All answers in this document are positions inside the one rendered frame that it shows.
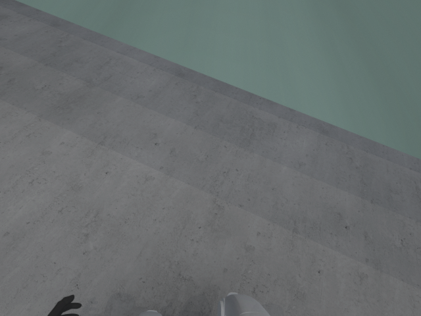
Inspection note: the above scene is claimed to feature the robot right thigh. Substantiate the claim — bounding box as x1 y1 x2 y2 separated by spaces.
217 294 270 316

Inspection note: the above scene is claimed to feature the left robot hand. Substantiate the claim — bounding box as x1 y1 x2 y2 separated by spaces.
48 295 82 316

